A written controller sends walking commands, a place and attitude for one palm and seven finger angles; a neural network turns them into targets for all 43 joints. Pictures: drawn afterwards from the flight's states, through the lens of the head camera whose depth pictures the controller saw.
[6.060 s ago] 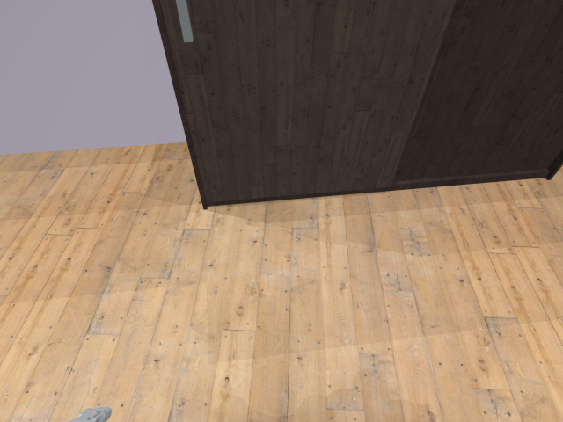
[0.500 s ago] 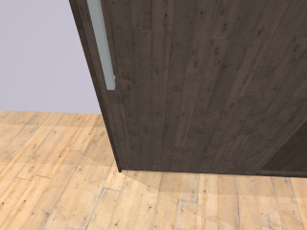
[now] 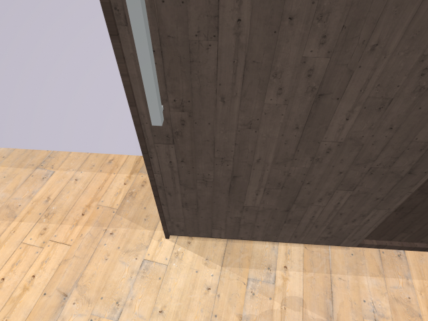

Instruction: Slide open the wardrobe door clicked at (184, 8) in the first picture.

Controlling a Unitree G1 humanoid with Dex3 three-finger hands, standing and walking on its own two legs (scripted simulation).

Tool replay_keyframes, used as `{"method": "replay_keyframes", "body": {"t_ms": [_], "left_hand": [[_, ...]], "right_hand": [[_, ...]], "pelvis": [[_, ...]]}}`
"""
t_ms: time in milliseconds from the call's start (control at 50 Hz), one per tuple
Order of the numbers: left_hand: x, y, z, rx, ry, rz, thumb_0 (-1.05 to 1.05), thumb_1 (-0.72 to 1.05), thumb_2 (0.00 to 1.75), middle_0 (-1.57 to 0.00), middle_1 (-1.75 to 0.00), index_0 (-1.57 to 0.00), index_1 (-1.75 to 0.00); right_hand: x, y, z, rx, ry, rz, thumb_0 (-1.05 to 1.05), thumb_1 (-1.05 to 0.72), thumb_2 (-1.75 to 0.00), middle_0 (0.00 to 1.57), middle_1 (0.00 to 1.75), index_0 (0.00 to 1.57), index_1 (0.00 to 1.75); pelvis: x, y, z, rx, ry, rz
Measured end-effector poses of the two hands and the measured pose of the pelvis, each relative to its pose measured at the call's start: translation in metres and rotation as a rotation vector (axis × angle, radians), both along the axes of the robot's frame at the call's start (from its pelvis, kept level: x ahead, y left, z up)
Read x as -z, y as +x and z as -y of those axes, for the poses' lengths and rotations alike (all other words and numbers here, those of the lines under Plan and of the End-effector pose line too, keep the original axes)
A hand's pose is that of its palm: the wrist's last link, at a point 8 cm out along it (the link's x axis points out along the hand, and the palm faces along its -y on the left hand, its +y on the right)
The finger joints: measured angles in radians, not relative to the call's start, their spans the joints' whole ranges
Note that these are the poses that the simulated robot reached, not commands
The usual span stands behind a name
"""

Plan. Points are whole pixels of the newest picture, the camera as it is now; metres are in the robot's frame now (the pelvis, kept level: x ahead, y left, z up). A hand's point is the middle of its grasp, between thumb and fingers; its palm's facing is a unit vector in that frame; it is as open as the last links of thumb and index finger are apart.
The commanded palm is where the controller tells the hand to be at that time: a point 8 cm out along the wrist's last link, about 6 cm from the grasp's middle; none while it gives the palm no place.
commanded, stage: look again from close up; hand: left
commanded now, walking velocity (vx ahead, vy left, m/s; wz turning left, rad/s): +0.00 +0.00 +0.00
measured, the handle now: (149, 56) +0.58 +0.18 +0.21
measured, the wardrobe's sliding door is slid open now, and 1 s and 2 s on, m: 0.00 0.00 0.00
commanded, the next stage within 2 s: shuffle to correct the standing spot in 0.30 s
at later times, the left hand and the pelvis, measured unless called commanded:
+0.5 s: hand out of the picture +0.07 +0.23 -0.16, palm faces -0.02 -0.95 -0.30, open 7.4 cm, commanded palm none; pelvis +0.02 +0.00 +0.00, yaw +0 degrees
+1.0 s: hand out of the picture +0.11 +0.19 -0.19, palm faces +0.02 -0.98 -0.18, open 7.3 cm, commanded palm none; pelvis +0.10 +0.03 -0.02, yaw -1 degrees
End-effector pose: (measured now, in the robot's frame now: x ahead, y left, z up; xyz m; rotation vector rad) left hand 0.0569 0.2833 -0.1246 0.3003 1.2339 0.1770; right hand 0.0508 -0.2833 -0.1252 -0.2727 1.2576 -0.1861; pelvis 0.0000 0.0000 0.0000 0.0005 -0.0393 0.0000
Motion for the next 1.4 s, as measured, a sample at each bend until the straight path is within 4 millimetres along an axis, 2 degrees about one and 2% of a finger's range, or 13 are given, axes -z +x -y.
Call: {"method": "replay_keyframes", "body": {"t_ms": [320, 500, 580, 700, 820, 880, 960, 1000, 1080, 1240, 1400], "left_hand": [[0.001, 0.008, -0.001, -0.003, -0.008, -0.009, 0.0, 0.91, 0.9, -0.2, -0.3, -0.2, -0.3], [0.003, 0.011, 0.003, -0.014, -0.016, -0.017, 0.0, 0.91, 0.9, -0.2, -0.3, -0.2, -0.3], [0.01, 0.005, 0.013, -0.027, -0.044, -0.045, 0.0, 0.91, 0.9, -0.2, -0.3, -0.2, -0.3], [0.026, -0.01, 0.028, -0.07, -0.114, -0.115, 0.0, 0.91, 0.9, -0.2, -0.3, -0.2, -0.3], [0.04, -0.02, 0.031, -0.096, -0.156, -0.213, 0.0, 0.91, 0.9, -0.2, -0.3, -0.2, -0.3], [0.039, -0.009, 0.033, -0.074, -0.155, -0.241, 0.0, 0.91, 0.9, -0.2, -0.3, -0.2, -0.3], [0.039, 0.028, 0.037, -0.062, -0.144, -0.178, 0.0, 0.91, 0.9, -0.2, -0.3, -0.2, -0.3], [0.037, 0.045, 0.039, -0.077, -0.138, -0.122, 0.0, 0.91, 0.9, -0.2, -0.3, -0.2, -0.3], [0.034, 0.061, 0.031, -0.093, -0.118, -0.08, 0.01, 0.93, 0.9, -0.2, -0.3, -0.2, -0.3], [0.032, 0.076, 0.017, -0.077, -0.117, -0.095, 0.01, 0.94, 0.9, -0.2, -0.3, -0.2, -0.3], [0.026, 0.067, 0.015, -0.059, -0.112, -0.084, 0.0, 0.93, 0.9, -0.2, -0.3, -0.2, -0.3]], "right_hand": [[-0.001, 0.018, -0.008, -0.011, 0.006, 0.011, 0.01, -0.9, -0.89, 0.2, 0.3, 0.2, 0.3], [0.001, 0.021, -0.013, -0.01, 0.011, 0.001, 0.01, -0.9, -0.89, 0.2, 0.3, 0.2, 0.3], [0.008, 0.014, -0.025, -0.001, 0.035, -0.031, 0.01, -0.91, -0.89, 0.2, 0.3, 0.2, 0.3], [0.019, -0.005, -0.055, 0.033, 0.077, -0.111, 0.01, -0.91, -0.89, 0.2, 0.3, 0.2, 0.3], [0.026, -0.021, -0.087, 0.096, 0.102, -0.172, 0.01, -0.91, -0.89, 0.2, 0.3, 0.2, 0.3], [0.028, -0.033, -0.101, 0.145, 0.121, -0.2, 0.01, -0.91, -0.89, 0.2, 0.3, 0.2, 0.3], [0.033, -0.051, -0.113, 0.188, 0.157, -0.281, 0.01, -0.91, -0.89, 0.2, 0.3, 0.2, 0.3], [0.035, -0.054, -0.117, 0.191, 0.169, -0.327, 0.01, -0.91, -0.89, 0.2, 0.3, 0.2, 0.3], [0.034, -0.038, -0.119, 0.188, 0.159, -0.338, 0.01, -0.91, -0.89, 0.2, 0.3, 0.2, 0.3], [0.028, 0.027, -0.121, 0.157, 0.131, -0.153, 0.01, -0.91, -0.89, 0.2, 0.3, 0.2, 0.3], [0.023, 0.044, -0.102, 0.135, 0.094, -0.078, 0.02, -0.93, -0.89, 0.2, 0.3, 0.2, 0.3]], "pelvis": [[-0.001, 0.01, -0.004, 0.0, 0.0, -0.003], [-0.001, 0.017, -0.005, 0.001, -0.001, -0.008], [0.001, 0.026, -0.007, 0.007, -0.003, -0.012], [0.007, 0.045, -0.016, 0.011, -0.014, -0.019], [0.014, 0.069, -0.03, 0.029, -0.008, -0.014], [0.014, 0.08, -0.031, 0.052, -0.005, -0.005], [0.018, 0.093, -0.026, 0.039, 0.005, 0.005], [0.019, 0.099, -0.026, 0.013, -0.009, 0.008], [0.016, 0.104, -0.03, -0.015, -0.028, 0.0], [0.009, 0.103, -0.041, 0.031, -0.003, -0.018], [0.006, 0.095, -0.043, 0.04, -0.001, -0.01]]}}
